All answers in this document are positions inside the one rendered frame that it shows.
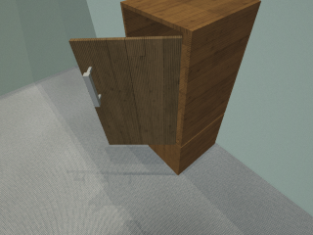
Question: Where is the cupboard door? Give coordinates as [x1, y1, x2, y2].
[69, 35, 183, 145]

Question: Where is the handle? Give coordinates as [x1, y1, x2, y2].
[82, 67, 102, 107]

